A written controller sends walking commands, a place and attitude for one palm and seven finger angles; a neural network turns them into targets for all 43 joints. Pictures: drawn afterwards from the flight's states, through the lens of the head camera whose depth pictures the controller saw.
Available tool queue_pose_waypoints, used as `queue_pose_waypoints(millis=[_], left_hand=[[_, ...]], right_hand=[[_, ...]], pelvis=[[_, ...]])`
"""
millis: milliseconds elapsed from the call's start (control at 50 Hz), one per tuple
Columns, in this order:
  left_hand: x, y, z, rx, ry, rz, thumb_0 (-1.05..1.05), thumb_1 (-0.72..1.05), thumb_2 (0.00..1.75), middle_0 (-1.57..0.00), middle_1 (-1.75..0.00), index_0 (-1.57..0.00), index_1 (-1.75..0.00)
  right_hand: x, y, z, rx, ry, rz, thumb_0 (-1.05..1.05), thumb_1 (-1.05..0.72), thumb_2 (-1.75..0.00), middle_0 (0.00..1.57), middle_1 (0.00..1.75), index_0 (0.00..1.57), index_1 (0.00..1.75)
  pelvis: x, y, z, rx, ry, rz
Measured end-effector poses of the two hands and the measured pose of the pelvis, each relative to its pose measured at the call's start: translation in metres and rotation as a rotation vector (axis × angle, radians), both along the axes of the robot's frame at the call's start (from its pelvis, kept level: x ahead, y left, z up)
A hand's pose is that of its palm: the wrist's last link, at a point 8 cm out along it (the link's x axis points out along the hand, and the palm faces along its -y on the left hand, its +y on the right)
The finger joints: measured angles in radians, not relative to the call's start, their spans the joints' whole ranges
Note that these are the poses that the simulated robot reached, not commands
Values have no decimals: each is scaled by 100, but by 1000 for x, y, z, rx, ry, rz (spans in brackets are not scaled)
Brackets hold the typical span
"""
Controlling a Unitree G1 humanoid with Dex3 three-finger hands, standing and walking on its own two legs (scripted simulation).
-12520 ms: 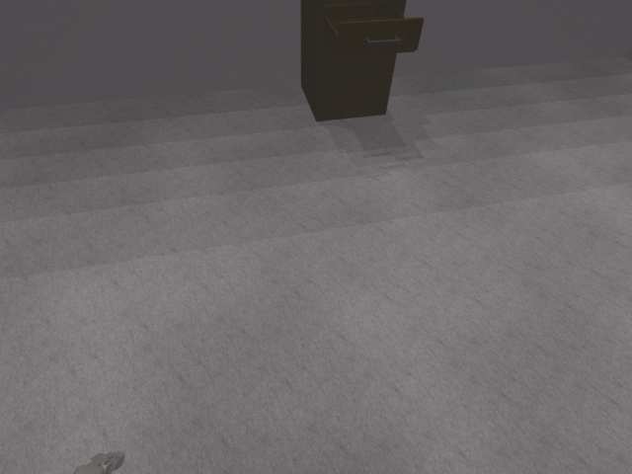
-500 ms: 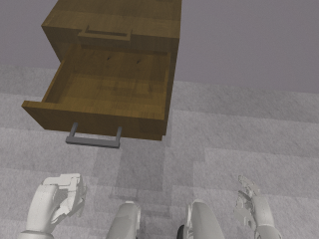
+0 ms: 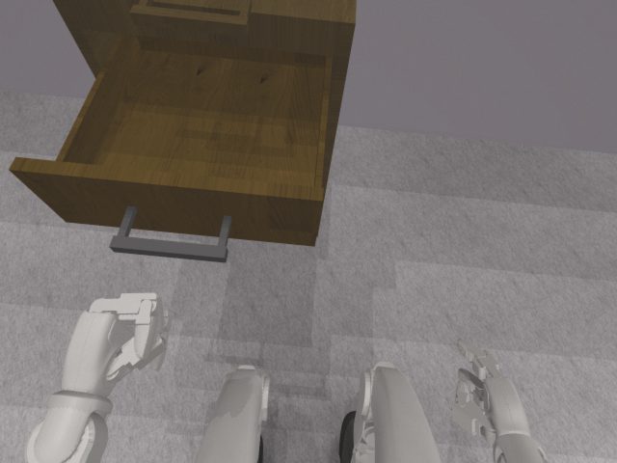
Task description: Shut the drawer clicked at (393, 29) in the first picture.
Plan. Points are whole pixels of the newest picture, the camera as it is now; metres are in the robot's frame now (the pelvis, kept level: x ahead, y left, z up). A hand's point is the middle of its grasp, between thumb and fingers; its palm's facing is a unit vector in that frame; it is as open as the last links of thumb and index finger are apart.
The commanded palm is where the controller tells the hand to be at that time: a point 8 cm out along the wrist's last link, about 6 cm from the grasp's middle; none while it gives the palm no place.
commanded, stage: bring the fist close to the handle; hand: left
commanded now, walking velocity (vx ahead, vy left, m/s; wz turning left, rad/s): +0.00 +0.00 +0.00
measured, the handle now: (174, 234) +0.40 +0.21 -0.02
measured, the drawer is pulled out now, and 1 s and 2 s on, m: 0.26 0.26 0.18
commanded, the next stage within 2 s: push the drawer shut in 0.82 s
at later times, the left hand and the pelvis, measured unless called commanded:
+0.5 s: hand (187, 312) +0.30 +0.17 -0.03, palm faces -0.08 -1.00 -0.05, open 3.3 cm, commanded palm +0.28 +0.22 -0.02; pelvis -0.01 +0.00 -0.03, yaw +0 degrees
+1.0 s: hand (186, 313) +0.29 +0.17 -0.02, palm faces -0.09 -0.99 -0.05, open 3.3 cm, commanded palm +0.29 +0.22 -0.02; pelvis -0.01 +0.00 -0.03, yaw +0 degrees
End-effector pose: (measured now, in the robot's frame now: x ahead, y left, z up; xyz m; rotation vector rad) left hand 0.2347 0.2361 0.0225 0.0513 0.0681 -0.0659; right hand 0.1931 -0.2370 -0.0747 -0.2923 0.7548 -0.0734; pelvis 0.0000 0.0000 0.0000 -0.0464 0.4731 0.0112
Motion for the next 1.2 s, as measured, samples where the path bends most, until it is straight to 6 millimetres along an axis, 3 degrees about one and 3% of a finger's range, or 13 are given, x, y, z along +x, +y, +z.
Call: queue_pose_waypoints(millis=[480, 720, 1000, 1200], left_hand=[[45, -9, -45, 1, -21, -8, 2, 90, 90, -139, -160, -140, -160], [37, -11, -41, 14, -5, 0, 2, 90, 90, -139, -160, -140, -160], [44, -9, -41, 4, -14, -21, 2, 90, 90, -140, -160, -140, -160], [67, -11, -41, 8, -50, -18, 2, 90, 90, -140, -160, -140, -160]], right_hand=[[-12, 4, -45, 1, 103, 25, 1, -90, -90, 20, 30, 20, 30], [-13, -1, -49, 17, 124, 13, 1, -90, -90, 20, 30, 20, 30], [-12, -7, -45, -5, 108, 1, 1, -90, -90, 20, 30, 20, 30], [-21, -5, -49, -14, 133, 3, 1, -90, -90, 20, 30, 20, 30]], pelvis=[[-8, 5, -32, -2, 62, -1], [-8, -1, -32, 4, 60, -5], [-8, -2, -32, -1, 57, -5], [-11, 1, -34, -4, 59, -2]])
